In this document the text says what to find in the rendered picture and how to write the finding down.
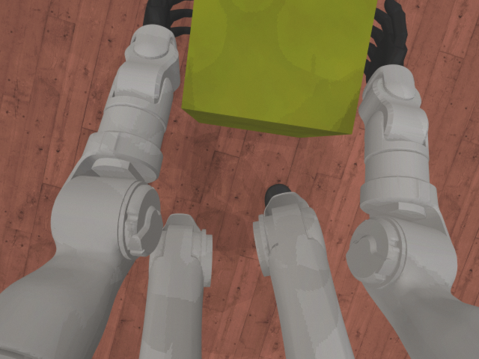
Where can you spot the robot right hand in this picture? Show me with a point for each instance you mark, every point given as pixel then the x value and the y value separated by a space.
pixel 391 40

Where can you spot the robot left hand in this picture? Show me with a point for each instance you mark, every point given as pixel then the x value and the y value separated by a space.
pixel 158 13

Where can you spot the right robot shin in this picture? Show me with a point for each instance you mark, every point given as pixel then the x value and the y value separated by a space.
pixel 309 217

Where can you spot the robot right forearm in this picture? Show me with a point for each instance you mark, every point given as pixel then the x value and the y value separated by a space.
pixel 396 151

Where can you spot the robot left forearm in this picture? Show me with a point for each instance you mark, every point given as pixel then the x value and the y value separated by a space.
pixel 135 118

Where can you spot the robot right foot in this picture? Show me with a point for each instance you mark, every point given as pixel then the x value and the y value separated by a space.
pixel 274 190

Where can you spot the carton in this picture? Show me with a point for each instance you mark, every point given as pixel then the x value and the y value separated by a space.
pixel 285 67

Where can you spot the robot left upper arm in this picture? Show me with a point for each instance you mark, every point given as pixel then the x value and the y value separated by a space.
pixel 100 226

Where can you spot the robot right upper arm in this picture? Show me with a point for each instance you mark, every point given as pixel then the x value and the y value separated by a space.
pixel 408 270

